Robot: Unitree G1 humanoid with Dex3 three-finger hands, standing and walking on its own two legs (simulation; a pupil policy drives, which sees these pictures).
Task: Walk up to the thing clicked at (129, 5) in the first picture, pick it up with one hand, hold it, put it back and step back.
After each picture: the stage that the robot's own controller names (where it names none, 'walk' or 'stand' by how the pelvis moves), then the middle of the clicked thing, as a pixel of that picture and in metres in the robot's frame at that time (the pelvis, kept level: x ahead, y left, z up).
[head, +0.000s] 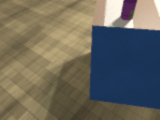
stand; (128, 7) +0.78 -0.22 +0.08
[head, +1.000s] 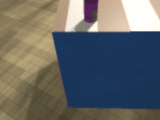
walk; (90, 8) +0.70 +0.01 +0.11
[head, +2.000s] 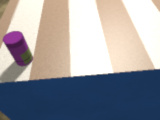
stand; (19, 49) +0.45 +0.26 +0.10
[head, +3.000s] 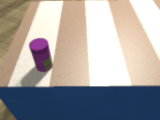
stand; (41, 55) +0.45 +0.18 +0.08
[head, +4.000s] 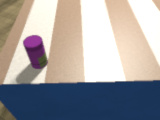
stand; (36, 52) +0.46 +0.20 +0.07
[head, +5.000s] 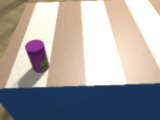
stand; (38, 56) +0.45 +0.19 +0.07
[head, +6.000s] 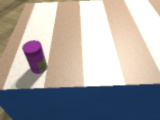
stand; (35, 57) +0.45 +0.20 +0.07
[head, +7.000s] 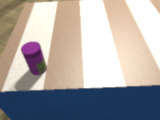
rise first; (35, 59) +0.44 +0.20 +0.07
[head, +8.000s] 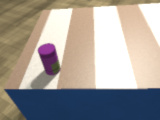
rise first; (49, 59) +0.45 +0.18 +0.08
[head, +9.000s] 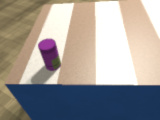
go down; (50, 55) +0.46 +0.18 +0.08
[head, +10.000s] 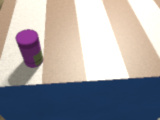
go down; (30, 49) +0.45 +0.17 +0.09
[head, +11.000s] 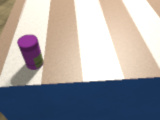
go down; (31, 52) +0.46 +0.18 +0.09
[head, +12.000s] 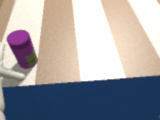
close in; (23, 50) +0.44 +0.19 +0.11
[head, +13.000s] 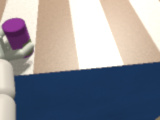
lift; (19, 39) +0.47 +0.19 +0.13
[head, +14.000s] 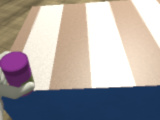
lift; (19, 75) +0.30 +0.20 +0.18
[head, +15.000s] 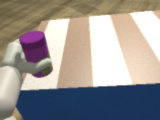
lift; (37, 54) +0.33 +0.15 +0.24
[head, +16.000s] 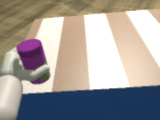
hold; (34, 62) +0.33 +0.16 +0.21
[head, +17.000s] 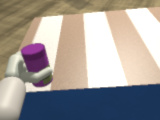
hold; (38, 65) +0.33 +0.15 +0.19
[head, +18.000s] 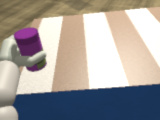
crouch; (31, 50) +0.37 +0.17 +0.22
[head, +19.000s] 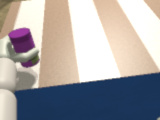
lower; (25, 48) +0.44 +0.18 +0.14
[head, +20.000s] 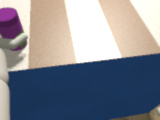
lower; (11, 30) +0.49 +0.19 +0.14
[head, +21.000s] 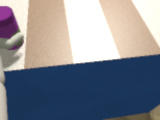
lower; (7, 29) +0.49 +0.20 +0.14
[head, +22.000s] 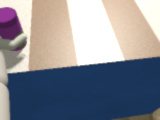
lower; (10, 30) +0.48 +0.20 +0.14
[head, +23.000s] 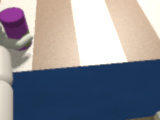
loosen; (17, 30) +0.48 +0.19 +0.14
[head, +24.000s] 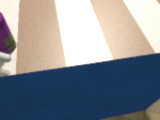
withdraw; out of the picture +0.48 +0.21 +0.14
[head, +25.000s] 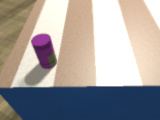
sink last; (45, 51) +0.44 +0.18 +0.11
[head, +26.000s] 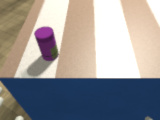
stand; (47, 44) +0.47 +0.18 +0.10
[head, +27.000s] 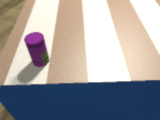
stand; (37, 50) +0.46 +0.19 +0.10
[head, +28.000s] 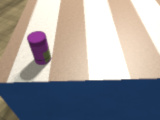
stand; (40, 48) +0.47 +0.19 +0.09
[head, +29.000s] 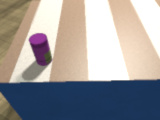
walk; (41, 49) +0.48 +0.19 +0.08
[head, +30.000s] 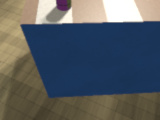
walk; out of the picture +0.69 +0.10 +0.10
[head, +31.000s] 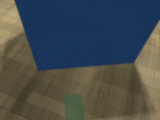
walk; out of the picture +0.97 +0.22 +0.09
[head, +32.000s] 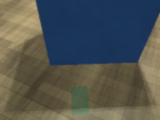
stand; out of the picture +1.19 +0.19 +0.09
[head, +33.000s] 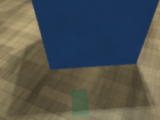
stand; out of the picture +1.21 +0.21 +0.07
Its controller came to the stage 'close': yes
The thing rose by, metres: 0.20
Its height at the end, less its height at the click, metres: +0.00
